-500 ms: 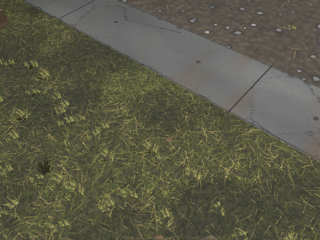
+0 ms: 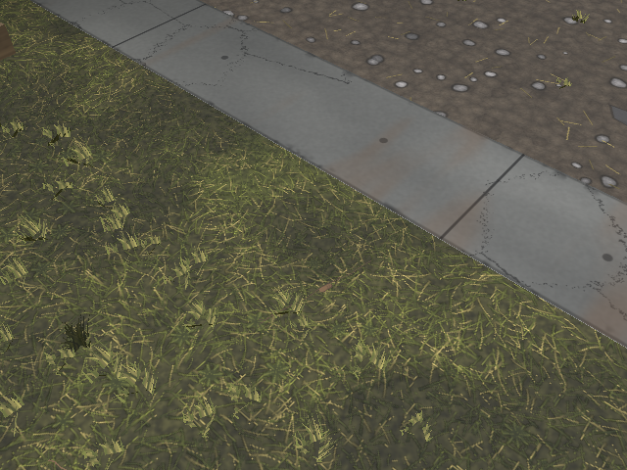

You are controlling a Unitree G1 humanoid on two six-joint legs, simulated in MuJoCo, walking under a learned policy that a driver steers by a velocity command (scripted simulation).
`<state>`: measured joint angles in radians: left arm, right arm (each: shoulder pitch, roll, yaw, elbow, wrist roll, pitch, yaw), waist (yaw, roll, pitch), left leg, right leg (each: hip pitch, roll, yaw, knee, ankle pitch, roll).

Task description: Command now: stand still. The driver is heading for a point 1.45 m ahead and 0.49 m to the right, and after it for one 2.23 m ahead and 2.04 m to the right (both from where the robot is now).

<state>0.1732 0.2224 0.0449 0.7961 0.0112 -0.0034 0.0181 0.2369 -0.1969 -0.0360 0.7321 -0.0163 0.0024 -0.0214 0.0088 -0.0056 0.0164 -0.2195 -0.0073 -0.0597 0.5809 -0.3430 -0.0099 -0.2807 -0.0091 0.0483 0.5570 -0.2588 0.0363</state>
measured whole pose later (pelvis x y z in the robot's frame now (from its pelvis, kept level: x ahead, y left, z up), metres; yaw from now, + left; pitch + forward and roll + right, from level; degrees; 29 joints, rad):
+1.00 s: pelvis +0.01 +0.00 +0.01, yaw +0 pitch -1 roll +0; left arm 0.22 0.19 0.04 1.11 0.00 0.01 0.05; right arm 0.29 -0.18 -0.02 1.04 0.00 -0.01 -0.04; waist 0.01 -0.01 0.04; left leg -0.16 -0.02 -0.04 0.50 -0.31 0.00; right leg -0.24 -0.02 0.06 0.50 -0.24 0.04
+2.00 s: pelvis +0.01 +0.00 +0.00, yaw -1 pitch -1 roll +0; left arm 0.28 0.17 0.01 1.10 -0.01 0.01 0.05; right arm 0.35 -0.16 0.00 1.09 0.00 -0.01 -0.04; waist 0.00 0.00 0.04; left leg -0.18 0.00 -0.04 0.52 -0.32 -0.02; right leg -0.26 -0.01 0.06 0.53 -0.25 0.03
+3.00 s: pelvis +0.41 +0.00 -0.01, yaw -8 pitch +2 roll +1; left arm 0.39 0.22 0.05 0.98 0.00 -0.09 -0.02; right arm 0.16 -0.23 -0.06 0.86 -0.05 -0.09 0.02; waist 0.04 -0.02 0.04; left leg -0.40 0.01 0.17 0.59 -0.23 0.06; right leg -0.33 -0.05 0.05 1.27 -0.26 -0.13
